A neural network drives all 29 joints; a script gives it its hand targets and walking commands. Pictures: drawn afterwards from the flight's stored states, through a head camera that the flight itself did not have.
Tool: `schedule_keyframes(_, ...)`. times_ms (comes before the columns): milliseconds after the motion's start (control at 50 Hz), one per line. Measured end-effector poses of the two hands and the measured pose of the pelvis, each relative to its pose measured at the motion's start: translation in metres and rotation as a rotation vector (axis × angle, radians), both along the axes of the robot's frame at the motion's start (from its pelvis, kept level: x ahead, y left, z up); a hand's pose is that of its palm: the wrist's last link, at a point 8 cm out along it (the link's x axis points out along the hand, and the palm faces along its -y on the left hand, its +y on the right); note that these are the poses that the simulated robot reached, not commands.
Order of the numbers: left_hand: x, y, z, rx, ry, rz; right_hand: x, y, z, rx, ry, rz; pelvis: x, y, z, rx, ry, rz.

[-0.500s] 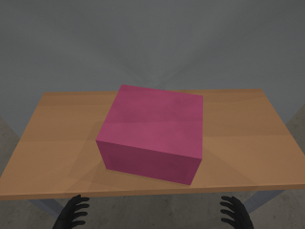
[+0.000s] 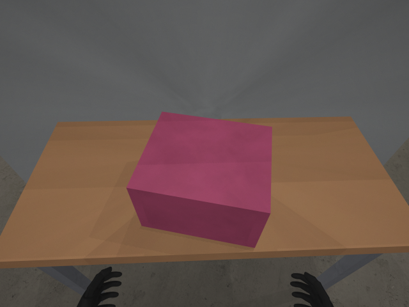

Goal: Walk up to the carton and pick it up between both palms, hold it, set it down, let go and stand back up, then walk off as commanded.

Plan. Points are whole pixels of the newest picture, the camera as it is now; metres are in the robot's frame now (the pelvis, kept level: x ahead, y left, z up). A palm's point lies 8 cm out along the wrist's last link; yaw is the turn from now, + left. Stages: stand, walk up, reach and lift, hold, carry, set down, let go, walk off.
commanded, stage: stand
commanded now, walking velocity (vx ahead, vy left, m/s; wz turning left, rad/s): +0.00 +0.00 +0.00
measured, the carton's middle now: (206, 176) +0.44 -0.01 -0.04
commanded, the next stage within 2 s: walk off in 1.44 s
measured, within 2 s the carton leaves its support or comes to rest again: neither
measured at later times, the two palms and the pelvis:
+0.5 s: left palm out of the picture +0.15 +0.27 -0.08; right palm out of the picture +0.07 -0.29 -0.10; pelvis +0.00 +0.00 +0.00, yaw +0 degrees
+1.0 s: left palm out of the picture +0.13 +0.28 -0.09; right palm out of the picture +0.06 -0.29 -0.10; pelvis +0.00 +0.00 +0.00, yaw +0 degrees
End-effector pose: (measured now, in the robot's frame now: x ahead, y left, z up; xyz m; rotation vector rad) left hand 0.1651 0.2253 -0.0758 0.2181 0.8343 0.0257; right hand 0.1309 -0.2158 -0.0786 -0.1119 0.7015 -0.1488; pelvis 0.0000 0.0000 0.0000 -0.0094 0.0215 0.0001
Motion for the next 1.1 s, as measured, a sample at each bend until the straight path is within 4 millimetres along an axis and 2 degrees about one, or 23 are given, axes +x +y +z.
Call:
schedule_keyframes(80,-0.001,0.004,-0.001,0.057,0.002,-0.037,-0.004,-0.005,-0.003,-0.025,0.043,0.019,0.001,0.0,0.0,0.0,0.001,0.0)
schedule_keyframes(220,-0.004,0.026,0.0,0.115,-0.018,-0.071,-0.041,-0.05,-0.017,-0.135,0.28,0.007,0.0,0.0,0.0,0.0,0.0,0.0)
schedule_keyframes(320,-0.007,0.035,0.0,0.14,-0.007,-0.076,-0.055,-0.068,-0.018,-0.176,0.357,-0.003,0.0,0.0,0.0,0.0,0.0,0.0)
schedule_keyframes(720,-0.027,0.047,-0.013,0.152,0.079,-0.05,-0.062,-0.07,-0.021,-0.174,0.389,-0.01,0.0,0.0,0.0,0.0,0.0,0.0)
schedule_keyframes(1100,-0.037,0.053,-0.017,0.158,0.111,-0.037,-0.069,-0.071,-0.023,-0.17,0.408,-0.017,-0.002,0.0,0.0,0.0,-0.002,0.0)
